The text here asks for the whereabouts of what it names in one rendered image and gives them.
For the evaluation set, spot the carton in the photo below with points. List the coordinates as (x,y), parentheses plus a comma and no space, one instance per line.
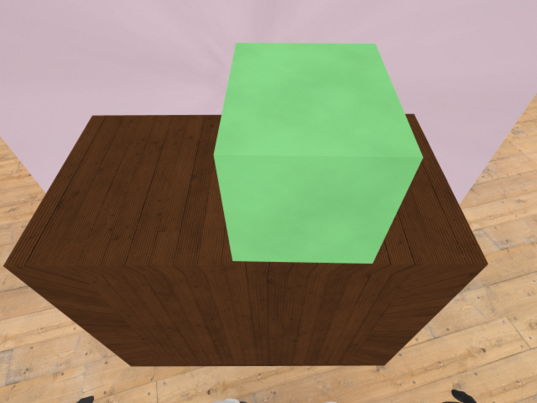
(314,153)

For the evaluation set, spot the pedestal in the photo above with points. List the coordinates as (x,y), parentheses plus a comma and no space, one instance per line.
(130,242)

